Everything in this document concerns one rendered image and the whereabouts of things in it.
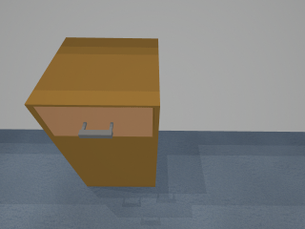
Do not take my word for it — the handle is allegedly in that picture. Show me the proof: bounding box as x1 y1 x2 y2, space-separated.
78 122 113 138

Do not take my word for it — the drawer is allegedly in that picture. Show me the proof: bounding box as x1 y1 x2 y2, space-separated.
33 106 153 136

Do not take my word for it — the cabinet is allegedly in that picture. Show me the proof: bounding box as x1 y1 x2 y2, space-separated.
24 37 160 187

